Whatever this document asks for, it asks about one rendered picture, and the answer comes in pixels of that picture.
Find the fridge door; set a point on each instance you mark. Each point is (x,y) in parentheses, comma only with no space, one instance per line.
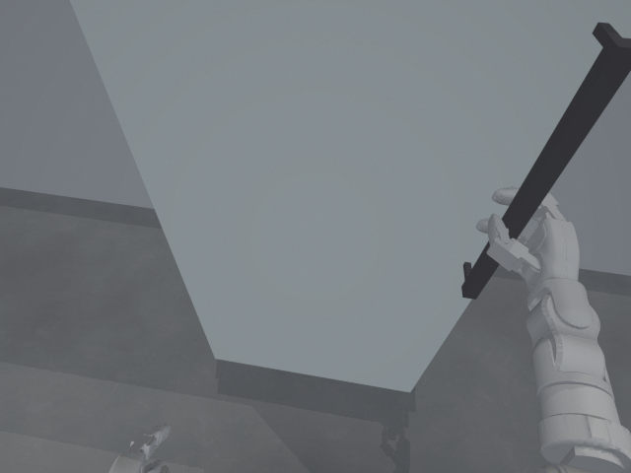
(319,167)

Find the robot right forearm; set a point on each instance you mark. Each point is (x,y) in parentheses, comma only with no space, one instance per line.
(579,424)

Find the left robot hand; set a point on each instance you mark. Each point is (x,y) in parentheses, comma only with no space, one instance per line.
(142,447)

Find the handle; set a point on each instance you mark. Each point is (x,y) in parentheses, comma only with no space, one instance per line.
(610,69)

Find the right robot hand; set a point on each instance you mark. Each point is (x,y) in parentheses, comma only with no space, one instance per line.
(551,251)

